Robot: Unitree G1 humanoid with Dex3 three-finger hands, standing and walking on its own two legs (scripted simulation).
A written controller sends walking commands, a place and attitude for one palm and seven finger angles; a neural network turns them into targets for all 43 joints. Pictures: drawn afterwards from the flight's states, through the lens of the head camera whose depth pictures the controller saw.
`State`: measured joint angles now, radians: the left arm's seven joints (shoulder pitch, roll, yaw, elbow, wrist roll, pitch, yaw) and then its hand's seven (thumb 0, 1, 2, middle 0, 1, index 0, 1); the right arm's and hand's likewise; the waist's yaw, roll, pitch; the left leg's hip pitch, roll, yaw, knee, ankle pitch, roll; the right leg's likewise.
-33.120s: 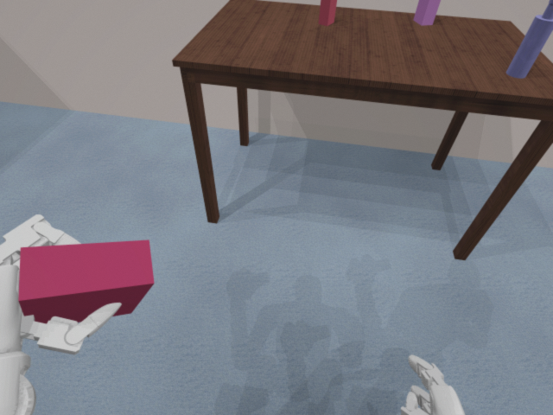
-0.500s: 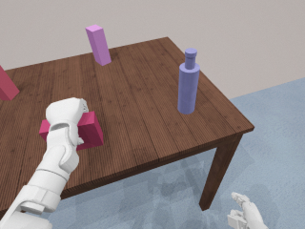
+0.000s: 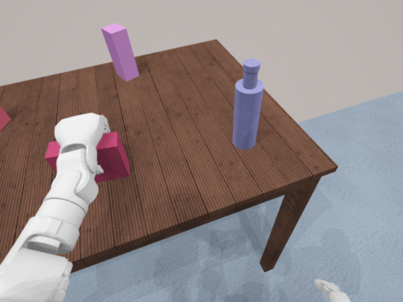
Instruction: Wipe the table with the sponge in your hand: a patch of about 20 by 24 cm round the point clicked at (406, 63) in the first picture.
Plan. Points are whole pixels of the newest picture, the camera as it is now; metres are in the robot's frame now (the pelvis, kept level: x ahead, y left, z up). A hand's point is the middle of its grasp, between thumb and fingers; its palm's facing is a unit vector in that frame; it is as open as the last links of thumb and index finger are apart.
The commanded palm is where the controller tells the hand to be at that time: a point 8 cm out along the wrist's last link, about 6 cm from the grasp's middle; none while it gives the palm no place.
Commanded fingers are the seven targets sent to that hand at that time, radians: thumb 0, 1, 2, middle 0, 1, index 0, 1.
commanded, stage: wipe forward along the middle lane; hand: left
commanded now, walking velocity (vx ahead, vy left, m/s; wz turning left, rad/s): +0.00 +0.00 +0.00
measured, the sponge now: (94, 165) +0.38 +0.28 +0.06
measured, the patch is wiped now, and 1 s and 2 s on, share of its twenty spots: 1.00 1.00 1.00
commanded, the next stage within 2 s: slide back across to the first lane in 0.28 s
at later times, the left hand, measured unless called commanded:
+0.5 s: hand (89, 136) +0.42 +0.30 +0.10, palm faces -0.07 -0.02 -1.00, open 9.0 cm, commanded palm +0.39 +0.31 +0.15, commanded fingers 0.00 0.10 1.30 -1.20 -1.60 -1.20 -1.60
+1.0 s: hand (55, 143) +0.39 +0.36 +0.11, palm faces -0.11 +0.01 -0.99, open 9.0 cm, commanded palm +0.38 +0.36 +0.17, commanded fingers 0.00 0.10 1.30 -1.20 -1.60 -1.20 -1.60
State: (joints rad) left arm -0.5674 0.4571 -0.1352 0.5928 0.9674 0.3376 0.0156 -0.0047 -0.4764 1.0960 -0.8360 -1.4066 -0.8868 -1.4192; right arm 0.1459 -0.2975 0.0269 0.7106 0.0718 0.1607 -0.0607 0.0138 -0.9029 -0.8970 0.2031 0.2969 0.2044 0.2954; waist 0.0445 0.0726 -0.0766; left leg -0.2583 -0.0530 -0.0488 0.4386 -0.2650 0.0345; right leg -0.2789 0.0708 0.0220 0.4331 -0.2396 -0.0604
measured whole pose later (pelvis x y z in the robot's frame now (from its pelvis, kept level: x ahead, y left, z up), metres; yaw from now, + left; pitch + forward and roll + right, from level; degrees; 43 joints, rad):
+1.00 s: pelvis +0.01 +0.02 +0.00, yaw +1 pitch +6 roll -1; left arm -0.60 0.63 -0.03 0.66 0.98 0.14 -0.07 -0.01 -0.45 1.09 -0.81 -1.42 -0.86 -1.45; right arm 0.13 -0.29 0.02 0.68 0.07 0.15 -0.06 0.01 -0.90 -0.90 0.20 0.30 0.20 0.30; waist 0.04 0.06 -0.04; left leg -0.24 -0.07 -0.06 0.41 -0.26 0.06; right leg -0.24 0.05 0.01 0.36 -0.23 -0.04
